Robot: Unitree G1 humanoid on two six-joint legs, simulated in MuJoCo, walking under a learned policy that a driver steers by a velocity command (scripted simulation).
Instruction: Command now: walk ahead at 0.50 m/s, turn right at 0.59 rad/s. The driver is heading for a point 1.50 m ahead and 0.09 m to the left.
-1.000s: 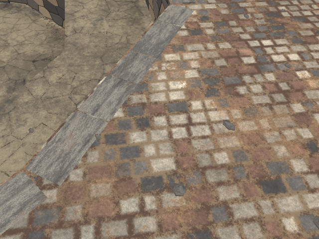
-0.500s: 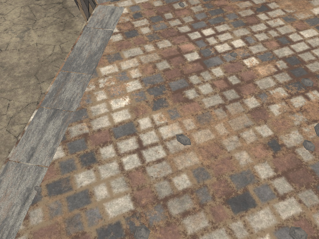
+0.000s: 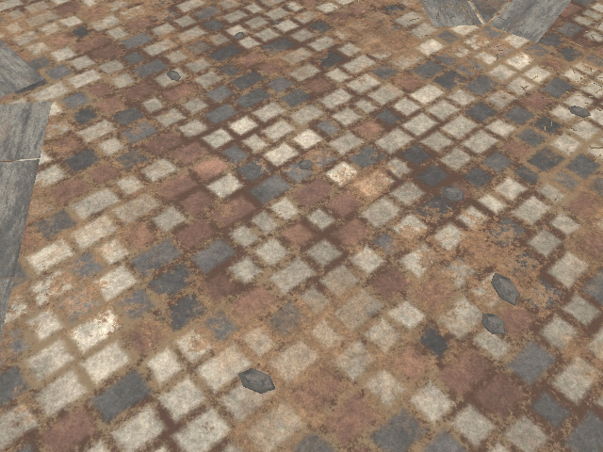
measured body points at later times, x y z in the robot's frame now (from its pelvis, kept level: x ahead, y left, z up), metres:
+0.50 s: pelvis +0.27 -0.09 +0.00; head +0.30 -0.10 +0.45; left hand +0.46 +0.15 -0.10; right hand +0.31 -0.38 -0.12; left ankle +0.27 +0.08 -0.65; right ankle +0.29 -0.16 -0.74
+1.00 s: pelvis +0.57 -0.08 +0.00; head +0.60 -0.08 +0.44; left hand +0.70 +0.17 -0.13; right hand +0.63 -0.38 -0.11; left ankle +0.64 -0.01 -0.74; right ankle +0.44 -0.20 -0.65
